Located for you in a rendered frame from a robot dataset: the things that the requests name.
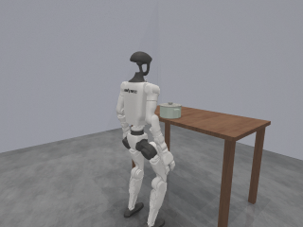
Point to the lid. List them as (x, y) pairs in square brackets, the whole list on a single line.
[(173, 105)]

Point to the right robot hand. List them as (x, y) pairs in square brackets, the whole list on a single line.
[(166, 160)]

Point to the table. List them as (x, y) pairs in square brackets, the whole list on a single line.
[(231, 128)]

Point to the robot left forearm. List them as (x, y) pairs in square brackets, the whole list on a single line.
[(124, 125)]

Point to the robot torso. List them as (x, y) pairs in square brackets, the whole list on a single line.
[(135, 102)]

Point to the robot right upper arm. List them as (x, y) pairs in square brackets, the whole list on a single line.
[(152, 91)]

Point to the pot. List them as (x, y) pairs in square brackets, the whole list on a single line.
[(170, 113)]

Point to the robot right forearm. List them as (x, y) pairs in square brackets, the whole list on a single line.
[(157, 135)]

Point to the left robot thigh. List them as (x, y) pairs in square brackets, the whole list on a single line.
[(138, 159)]

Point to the robot left upper arm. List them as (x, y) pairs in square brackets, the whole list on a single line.
[(120, 102)]

